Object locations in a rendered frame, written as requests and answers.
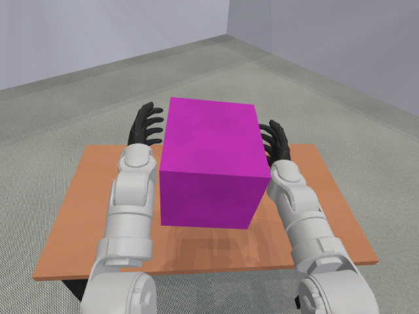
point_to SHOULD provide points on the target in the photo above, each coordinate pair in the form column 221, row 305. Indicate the robot right hand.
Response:
column 279, row 149

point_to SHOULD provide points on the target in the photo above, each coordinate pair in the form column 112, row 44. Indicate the left robot upper arm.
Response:
column 120, row 293

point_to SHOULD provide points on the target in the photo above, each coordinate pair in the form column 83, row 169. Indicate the carton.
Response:
column 213, row 169

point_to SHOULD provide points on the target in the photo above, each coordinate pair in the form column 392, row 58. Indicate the table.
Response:
column 70, row 250

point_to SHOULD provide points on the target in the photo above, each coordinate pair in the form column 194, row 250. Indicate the right robot upper arm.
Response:
column 336, row 292

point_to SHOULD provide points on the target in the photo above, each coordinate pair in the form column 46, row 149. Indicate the robot left forearm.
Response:
column 126, row 241

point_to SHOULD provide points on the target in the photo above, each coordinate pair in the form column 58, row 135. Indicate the robot right forearm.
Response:
column 315, row 249

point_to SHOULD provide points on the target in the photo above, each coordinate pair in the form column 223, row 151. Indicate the robot left hand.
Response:
column 138, row 132

